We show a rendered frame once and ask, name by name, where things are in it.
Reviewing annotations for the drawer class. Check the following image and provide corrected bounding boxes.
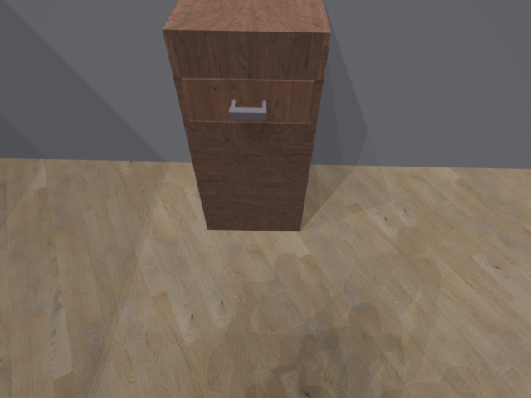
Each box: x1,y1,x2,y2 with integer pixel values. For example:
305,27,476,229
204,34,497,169
182,78,315,123

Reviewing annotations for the cabinet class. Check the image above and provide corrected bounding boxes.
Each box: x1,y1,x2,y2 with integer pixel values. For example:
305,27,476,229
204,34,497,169
163,0,331,231

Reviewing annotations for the handle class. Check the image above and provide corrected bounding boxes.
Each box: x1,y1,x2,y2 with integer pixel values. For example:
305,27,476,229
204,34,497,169
229,100,266,120

